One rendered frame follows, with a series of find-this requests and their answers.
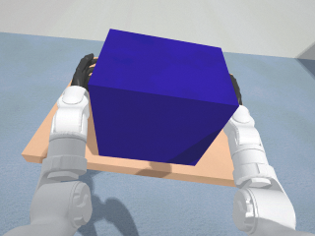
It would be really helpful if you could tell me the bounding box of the robot right upper arm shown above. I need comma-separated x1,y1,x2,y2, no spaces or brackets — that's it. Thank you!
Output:
232,187,315,236

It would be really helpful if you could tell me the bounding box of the robot left upper arm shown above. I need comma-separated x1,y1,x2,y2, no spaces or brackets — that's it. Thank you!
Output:
3,181,93,236

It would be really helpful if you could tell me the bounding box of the robot left forearm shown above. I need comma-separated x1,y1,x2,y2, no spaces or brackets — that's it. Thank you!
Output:
30,86,90,222

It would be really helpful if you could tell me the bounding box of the robot right forearm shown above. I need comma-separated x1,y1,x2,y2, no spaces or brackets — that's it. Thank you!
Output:
223,105,296,228

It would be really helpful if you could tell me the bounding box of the robot left hand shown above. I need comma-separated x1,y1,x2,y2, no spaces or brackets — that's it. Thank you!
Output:
71,53,97,91

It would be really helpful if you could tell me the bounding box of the table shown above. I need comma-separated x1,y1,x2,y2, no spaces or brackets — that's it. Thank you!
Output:
21,57,243,188

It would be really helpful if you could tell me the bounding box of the carton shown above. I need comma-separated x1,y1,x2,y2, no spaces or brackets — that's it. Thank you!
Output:
88,29,239,166

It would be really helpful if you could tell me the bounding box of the robot right hand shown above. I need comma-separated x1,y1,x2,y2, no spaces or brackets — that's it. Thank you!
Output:
229,74,243,105

